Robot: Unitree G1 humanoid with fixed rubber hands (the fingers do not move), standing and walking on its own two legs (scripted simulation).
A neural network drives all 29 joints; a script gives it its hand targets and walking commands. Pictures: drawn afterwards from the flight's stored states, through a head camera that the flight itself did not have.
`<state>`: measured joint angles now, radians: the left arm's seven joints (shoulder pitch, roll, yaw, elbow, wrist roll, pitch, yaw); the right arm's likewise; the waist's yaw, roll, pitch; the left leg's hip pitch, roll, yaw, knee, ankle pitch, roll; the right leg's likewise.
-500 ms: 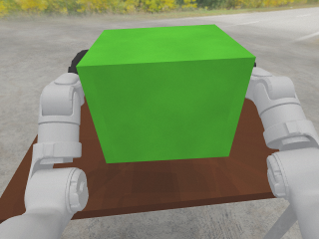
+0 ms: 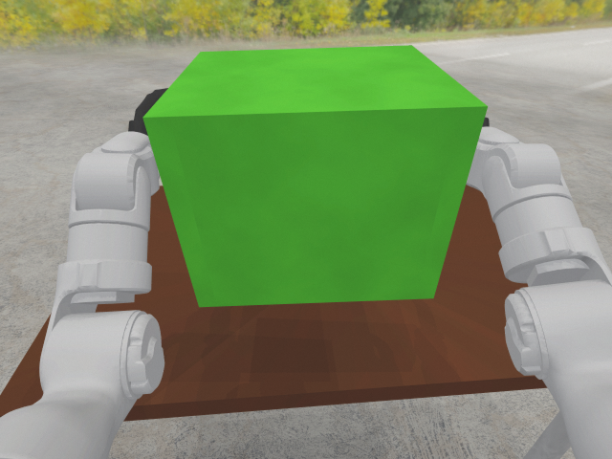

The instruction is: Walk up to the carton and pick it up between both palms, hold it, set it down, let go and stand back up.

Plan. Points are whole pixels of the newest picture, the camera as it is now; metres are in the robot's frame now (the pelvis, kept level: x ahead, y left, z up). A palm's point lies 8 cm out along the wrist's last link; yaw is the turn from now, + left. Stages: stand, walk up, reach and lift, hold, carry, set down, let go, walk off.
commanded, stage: hold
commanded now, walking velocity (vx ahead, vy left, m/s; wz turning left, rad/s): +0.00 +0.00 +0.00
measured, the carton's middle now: (311, 169) +0.40 +0.00 +0.28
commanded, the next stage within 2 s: none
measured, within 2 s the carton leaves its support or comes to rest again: neither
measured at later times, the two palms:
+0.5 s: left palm (156, 165) +0.36 +0.19 +0.29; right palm (469, 165) +0.38 -0.20 +0.30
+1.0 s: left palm (161, 161) +0.37 +0.19 +0.29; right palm (472, 158) +0.38 -0.20 +0.31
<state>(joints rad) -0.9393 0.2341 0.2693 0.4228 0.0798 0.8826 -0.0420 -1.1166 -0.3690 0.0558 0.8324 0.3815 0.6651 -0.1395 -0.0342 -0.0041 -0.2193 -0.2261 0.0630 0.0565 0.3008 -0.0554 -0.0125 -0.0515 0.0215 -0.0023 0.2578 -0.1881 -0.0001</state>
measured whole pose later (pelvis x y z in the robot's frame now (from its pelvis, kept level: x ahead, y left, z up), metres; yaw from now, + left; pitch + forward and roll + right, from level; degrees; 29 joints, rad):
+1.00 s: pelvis +0.01 +0.00 +0.00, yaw -1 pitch -2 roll -1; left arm -0.88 0.20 0.27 0.33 0.10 0.92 -0.04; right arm -1.08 -0.40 0.11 0.80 0.44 0.66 -0.14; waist -0.05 0.00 -0.18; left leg -0.21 0.07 0.07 0.31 -0.07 -0.01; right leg -0.03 0.02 0.02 0.24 -0.19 0.00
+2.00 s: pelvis +0.00 +0.00 +0.00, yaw -1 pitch -1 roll -1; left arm -0.88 0.19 0.27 0.33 0.09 0.90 -0.02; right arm -1.08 -0.40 0.11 0.80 0.43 0.65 -0.13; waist -0.03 0.02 -0.19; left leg -0.22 0.07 0.07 0.31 -0.07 -0.01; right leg -0.04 0.02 0.02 0.25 -0.18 0.01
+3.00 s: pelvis +0.00 +0.01 +0.00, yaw -1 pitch +0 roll -1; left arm -0.88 0.19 0.26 0.35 0.07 0.90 0.00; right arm -1.08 -0.40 0.10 0.82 0.42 0.65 -0.12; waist -0.03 0.01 -0.20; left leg -0.25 0.07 0.07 0.32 -0.06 -0.01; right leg -0.07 0.02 0.02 0.26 -0.18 0.01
